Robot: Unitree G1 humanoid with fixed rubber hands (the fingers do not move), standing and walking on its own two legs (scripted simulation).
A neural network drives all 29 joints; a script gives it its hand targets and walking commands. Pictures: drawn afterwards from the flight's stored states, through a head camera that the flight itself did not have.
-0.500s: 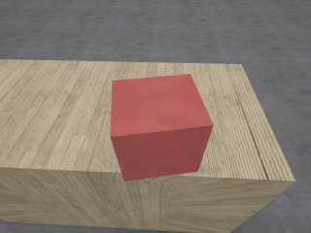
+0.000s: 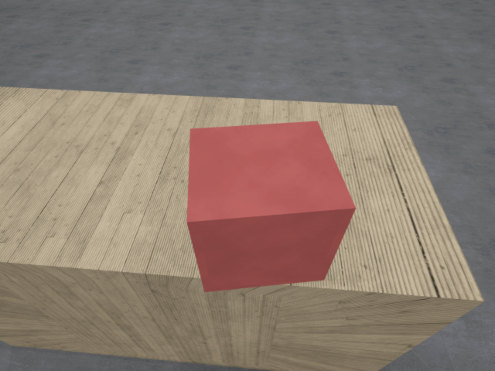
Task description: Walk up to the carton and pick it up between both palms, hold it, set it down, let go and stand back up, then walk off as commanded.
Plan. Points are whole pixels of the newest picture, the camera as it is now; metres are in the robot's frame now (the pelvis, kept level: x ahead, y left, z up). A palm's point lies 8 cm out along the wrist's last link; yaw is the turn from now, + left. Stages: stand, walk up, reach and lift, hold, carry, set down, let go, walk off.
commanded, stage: walk up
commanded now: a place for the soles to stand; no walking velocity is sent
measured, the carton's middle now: (260, 207) +0.39 -0.01 +0.05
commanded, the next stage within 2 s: reach and lift in 1.94 s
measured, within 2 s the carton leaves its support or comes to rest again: neither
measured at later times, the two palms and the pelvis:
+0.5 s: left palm out of the picture +0.09 +0.34 -0.11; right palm out of the picture +0.10 -0.28 -0.11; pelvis +0.02 +0.03 +0.00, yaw +1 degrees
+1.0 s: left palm out of the picture +0.10 +0.35 -0.11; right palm out of the picture +0.09 -0.28 -0.12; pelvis +0.02 +0.03 -0.01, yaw +1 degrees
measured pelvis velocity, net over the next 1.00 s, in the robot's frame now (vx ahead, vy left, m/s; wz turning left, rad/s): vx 0.02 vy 0.03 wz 0.02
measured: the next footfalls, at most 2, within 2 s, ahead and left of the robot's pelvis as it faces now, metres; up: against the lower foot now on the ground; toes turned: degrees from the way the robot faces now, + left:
none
